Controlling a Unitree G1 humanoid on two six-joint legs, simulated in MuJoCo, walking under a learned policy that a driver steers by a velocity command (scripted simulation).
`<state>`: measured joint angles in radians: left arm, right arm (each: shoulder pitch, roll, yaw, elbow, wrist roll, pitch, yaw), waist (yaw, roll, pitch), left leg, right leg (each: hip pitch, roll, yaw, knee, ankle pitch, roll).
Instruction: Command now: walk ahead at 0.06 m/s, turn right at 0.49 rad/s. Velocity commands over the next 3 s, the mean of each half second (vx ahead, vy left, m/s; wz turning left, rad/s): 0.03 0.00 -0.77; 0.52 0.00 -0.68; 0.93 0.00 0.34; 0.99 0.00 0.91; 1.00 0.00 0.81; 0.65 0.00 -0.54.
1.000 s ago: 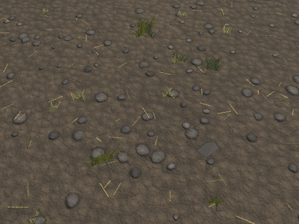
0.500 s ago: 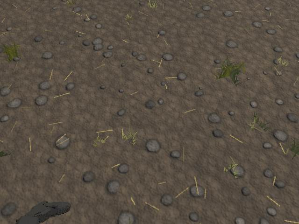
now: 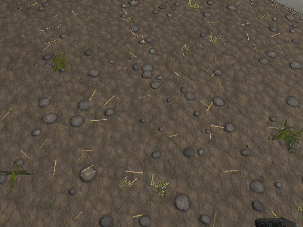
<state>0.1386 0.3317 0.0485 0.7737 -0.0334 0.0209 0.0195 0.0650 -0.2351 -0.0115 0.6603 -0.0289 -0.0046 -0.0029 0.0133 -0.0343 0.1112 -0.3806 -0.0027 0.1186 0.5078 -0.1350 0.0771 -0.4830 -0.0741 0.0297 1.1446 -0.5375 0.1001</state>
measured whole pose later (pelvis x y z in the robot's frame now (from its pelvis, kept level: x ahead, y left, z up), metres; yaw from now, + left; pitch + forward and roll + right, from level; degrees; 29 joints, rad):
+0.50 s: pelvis +0.03 -0.07 +0.01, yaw -25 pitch +3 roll +4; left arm 0.24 0.32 0.09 0.66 -0.02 0.02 0.04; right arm 0.02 -0.31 -0.10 0.72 -0.01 0.00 -0.05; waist 0.02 0.01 0.05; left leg -0.60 -0.04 -0.09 1.00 -0.30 -0.06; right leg -0.31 0.04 0.12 0.48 -0.22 -0.06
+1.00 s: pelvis +0.18 -0.15 +0.01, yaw -45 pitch +4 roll +0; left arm 0.15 0.33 0.05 0.60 0.05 0.00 -0.08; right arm 0.49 -0.29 -0.07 0.87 -0.03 -0.09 0.02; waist -0.11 -0.06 -0.05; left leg -0.01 0.01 -0.02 0.27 -0.33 0.00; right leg -0.68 0.04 0.11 0.95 -0.17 -0.02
